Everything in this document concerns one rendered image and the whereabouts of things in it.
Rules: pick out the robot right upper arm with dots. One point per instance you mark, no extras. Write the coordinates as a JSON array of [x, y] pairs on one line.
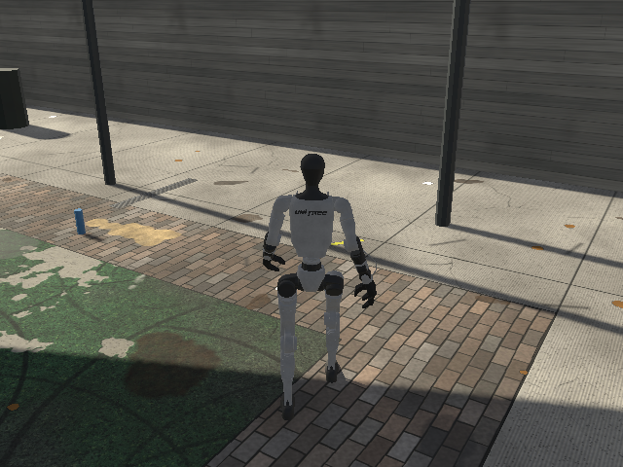
[[341, 205]]

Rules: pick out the robot left forearm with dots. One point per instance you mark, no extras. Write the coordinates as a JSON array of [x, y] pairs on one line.
[[268, 250]]

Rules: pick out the robot left upper arm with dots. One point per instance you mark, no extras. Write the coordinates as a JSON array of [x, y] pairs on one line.
[[281, 205]]

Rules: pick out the robot right forearm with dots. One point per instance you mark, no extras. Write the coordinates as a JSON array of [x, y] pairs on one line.
[[360, 263]]

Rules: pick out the right robot hand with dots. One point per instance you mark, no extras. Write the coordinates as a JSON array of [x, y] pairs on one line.
[[370, 295]]

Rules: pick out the left robot hand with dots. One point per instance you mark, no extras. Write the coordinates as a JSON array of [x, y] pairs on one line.
[[268, 264]]

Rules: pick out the right robot foot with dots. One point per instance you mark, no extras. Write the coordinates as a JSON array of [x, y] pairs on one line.
[[331, 375]]

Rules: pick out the robot torso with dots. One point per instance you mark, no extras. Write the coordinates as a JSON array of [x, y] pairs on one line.
[[311, 226]]

